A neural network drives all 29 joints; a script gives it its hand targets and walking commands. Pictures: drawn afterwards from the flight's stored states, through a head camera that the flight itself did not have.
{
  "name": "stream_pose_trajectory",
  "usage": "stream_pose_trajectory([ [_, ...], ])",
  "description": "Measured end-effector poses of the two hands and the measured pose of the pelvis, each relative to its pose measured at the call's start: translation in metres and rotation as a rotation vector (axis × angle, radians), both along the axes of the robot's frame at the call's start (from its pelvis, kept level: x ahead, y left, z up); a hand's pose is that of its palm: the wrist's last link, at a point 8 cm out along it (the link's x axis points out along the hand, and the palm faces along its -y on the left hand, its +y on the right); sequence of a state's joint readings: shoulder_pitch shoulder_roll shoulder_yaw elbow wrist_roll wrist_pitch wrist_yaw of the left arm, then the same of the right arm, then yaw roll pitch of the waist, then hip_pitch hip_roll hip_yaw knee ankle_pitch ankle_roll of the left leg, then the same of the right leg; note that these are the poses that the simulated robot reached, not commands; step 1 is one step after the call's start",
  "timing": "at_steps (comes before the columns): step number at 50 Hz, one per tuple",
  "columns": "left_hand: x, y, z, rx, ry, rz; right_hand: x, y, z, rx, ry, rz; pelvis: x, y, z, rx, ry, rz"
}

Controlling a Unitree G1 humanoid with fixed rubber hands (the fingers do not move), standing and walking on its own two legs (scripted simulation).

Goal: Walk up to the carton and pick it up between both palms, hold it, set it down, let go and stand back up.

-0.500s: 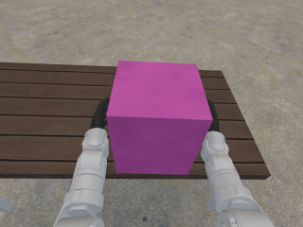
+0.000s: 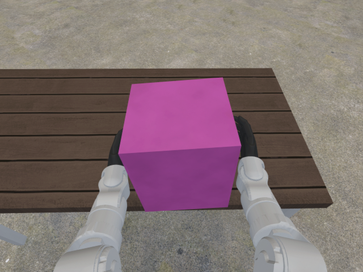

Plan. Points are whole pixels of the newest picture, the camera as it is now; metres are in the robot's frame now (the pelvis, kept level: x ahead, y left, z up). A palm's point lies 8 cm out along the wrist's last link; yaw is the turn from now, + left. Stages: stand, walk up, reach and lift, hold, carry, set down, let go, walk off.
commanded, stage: set down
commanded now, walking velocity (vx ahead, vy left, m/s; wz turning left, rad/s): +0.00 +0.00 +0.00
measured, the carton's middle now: (181, 148) +0.40 +0.02 +0.02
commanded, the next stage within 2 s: none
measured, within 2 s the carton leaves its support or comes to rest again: rests again in 1.38 s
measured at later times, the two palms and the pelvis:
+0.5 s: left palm (122, 160) +0.39 +0.17 -0.02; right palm (241, 151) +0.41 -0.13 +0.00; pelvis +0.02 +0.01 -0.01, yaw +0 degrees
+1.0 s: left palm (125, 167) +0.38 +0.16 -0.04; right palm (241, 162) +0.39 -0.14 -0.03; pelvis +0.00 +0.01 -0.02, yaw +0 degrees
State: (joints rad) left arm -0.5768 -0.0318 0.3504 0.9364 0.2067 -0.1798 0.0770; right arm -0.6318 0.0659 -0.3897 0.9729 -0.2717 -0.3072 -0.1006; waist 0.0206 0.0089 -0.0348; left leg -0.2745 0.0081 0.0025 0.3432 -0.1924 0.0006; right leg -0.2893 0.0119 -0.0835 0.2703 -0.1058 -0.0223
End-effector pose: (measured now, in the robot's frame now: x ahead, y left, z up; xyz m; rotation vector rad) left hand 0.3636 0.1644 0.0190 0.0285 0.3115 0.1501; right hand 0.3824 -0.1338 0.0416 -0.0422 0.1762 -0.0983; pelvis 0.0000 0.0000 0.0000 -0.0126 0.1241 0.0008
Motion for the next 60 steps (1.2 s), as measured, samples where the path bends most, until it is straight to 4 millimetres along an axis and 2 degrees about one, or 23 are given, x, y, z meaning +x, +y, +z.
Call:
stream_pose_trajectory([
  [18, 0.02, 0.001, -0.029, 0.002, 0.023, -0.012, 0.019, 0.0, -0.028, 0.005, 0.028, -0.007, 0.019, 0.008, -0.005, -0.013, 0.135, 0.015],
  [30, 0.027, 0.002, -0.046, -0.001, 0.053, -0.014, 0.025, 0.002, -0.045, 0.004, 0.06, -0.009, 0.023, 0.014, -0.01, -0.019, 0.194, 0.01],
  [43, 0.023, -0.001, -0.057, 0.009, 0.035, -0.023, 0.014, -0.002, -0.067, 0.035, 0.046, -0.028, 0.013, 0.017, -0.018, -0.028, 0.249, 0.006],
  [60, 0.015, -0.006, -0.061, -0.009, 0.009, -0.002, 0.01, -0.008, -0.073, 0.035, 0.043, -0.012, -0.01, 0.009, -0.032, -0.01, 0.258, -0.004],
])
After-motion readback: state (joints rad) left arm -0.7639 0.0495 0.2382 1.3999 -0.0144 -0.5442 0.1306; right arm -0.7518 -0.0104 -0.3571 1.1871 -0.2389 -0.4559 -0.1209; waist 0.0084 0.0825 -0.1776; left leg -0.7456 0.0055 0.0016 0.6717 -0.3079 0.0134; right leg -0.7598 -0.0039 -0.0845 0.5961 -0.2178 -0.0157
